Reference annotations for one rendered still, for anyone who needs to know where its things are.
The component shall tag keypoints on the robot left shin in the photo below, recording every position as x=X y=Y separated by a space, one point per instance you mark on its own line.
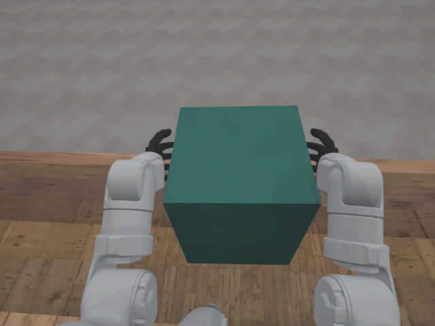
x=213 y=306

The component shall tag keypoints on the carton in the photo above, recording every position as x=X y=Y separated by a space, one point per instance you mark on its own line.
x=240 y=187

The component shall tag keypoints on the robot right upper arm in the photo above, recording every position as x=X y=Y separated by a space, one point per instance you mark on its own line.
x=347 y=300

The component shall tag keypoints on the left robot forearm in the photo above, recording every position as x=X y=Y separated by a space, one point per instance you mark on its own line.
x=127 y=216

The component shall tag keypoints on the right robot forearm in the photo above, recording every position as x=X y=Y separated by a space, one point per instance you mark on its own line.
x=355 y=232

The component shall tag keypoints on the right robot hand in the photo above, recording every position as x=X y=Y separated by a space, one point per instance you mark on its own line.
x=322 y=150

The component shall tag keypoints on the left robot hand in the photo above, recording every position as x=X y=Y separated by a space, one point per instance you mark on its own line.
x=155 y=147

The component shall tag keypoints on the robot left upper arm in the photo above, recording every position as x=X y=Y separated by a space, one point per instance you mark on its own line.
x=119 y=297

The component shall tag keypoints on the robot left thigh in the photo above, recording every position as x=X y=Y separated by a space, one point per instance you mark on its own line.
x=204 y=316

